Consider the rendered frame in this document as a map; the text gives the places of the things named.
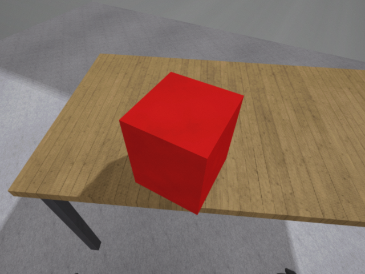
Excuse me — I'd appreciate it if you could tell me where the table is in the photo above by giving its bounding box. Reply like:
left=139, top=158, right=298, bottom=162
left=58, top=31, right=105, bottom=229
left=8, top=54, right=365, bottom=250

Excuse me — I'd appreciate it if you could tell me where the carton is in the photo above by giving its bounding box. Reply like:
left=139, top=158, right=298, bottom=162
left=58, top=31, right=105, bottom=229
left=119, top=72, right=244, bottom=215

